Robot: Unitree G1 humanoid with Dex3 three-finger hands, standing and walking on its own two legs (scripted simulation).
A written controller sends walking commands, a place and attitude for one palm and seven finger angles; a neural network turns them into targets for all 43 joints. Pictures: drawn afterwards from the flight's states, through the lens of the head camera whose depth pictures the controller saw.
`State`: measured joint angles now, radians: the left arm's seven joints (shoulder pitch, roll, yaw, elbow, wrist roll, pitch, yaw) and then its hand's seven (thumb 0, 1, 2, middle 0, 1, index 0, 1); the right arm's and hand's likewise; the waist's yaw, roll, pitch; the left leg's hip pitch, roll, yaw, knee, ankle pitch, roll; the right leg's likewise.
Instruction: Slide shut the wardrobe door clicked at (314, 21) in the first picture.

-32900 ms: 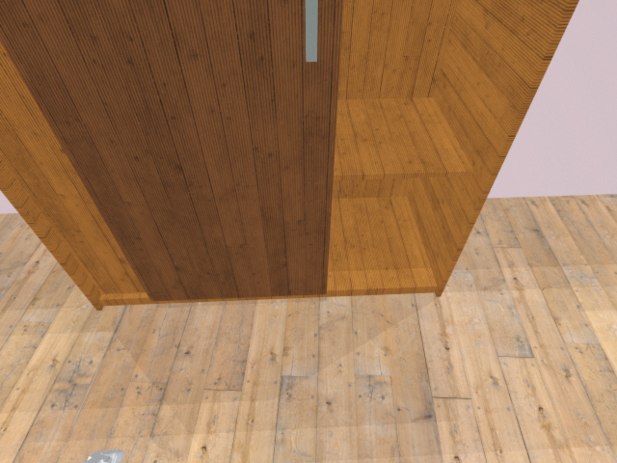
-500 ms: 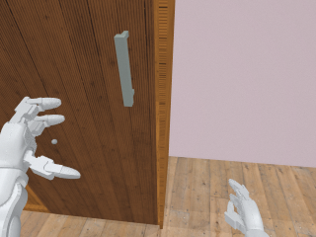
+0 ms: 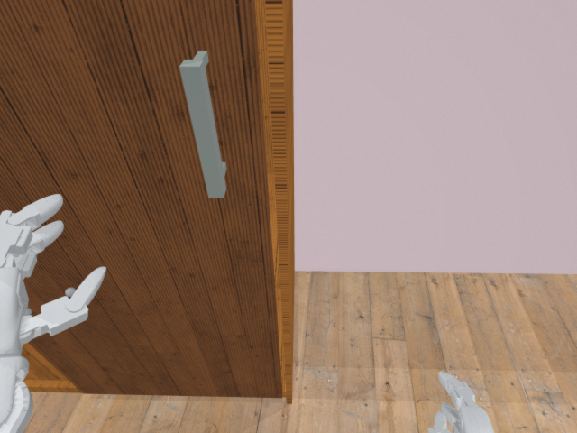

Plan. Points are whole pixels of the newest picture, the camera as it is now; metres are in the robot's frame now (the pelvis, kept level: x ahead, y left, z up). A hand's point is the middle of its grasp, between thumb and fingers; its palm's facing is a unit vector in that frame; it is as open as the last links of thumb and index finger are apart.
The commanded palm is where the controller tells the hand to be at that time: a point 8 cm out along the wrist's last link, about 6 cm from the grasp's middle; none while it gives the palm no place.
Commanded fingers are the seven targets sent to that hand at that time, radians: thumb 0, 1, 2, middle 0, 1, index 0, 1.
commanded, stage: draw the hand back to the body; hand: left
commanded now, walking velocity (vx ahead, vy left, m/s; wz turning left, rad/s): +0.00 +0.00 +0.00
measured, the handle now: (209, 128) +0.39 +0.15 +0.26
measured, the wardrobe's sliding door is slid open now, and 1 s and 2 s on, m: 0.01 0.01 0.01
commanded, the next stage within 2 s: step back with the hand held close in 0.48 s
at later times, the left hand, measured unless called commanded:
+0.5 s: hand (61, 296) +0.19 +0.27 +0.17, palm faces +0.49 -0.79 -0.37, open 7.4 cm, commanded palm +0.14 +0.30 +0.18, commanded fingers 0.00 0.90 0.90 -0.20 -0.30 -0.20 -0.30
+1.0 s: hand (47, 322) +0.16 +0.27 +0.17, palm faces +0.38 -0.74 -0.55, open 7.4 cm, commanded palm +0.10 +0.31 +0.18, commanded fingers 0.00 0.90 0.90 -0.20 -0.30 -0.20 -0.30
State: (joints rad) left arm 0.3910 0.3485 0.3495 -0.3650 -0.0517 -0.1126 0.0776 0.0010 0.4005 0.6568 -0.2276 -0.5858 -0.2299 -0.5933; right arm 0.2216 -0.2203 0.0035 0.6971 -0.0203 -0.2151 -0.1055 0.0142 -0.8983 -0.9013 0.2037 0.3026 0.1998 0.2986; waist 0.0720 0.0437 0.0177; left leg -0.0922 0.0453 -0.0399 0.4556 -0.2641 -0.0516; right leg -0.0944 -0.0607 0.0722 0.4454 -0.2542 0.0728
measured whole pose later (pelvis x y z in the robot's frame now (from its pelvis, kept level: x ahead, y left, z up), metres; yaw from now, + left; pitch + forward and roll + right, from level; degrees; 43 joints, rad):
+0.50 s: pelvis +0.01 +0.00 +0.00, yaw +1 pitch -6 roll +0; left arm 0.38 0.34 0.35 -0.36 -0.05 -0.07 0.07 0.01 0.88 0.89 -0.21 -0.30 -0.21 -0.31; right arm 0.18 -0.20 0.02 0.68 -0.03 -0.18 -0.10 0.01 -0.90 -0.90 0.21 0.30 0.20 0.30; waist 0.10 0.04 0.02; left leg -0.06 0.05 -0.05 0.41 -0.25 -0.05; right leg -0.05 -0.06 0.05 0.39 -0.24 0.07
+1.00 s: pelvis -0.04 +0.01 +0.00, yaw +0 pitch +0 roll +0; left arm 0.51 0.43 0.42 -0.45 -0.03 -0.20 0.10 0.01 0.89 0.89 -0.21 -0.30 -0.22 -0.31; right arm 0.16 -0.23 -0.02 0.56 0.00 -0.05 -0.09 0.01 -0.90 -0.90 0.20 0.30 0.20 0.30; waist 0.02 0.04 0.04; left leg -0.28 0.03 -0.04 0.46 -0.18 -0.04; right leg -0.28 -0.08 0.08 0.43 -0.17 0.09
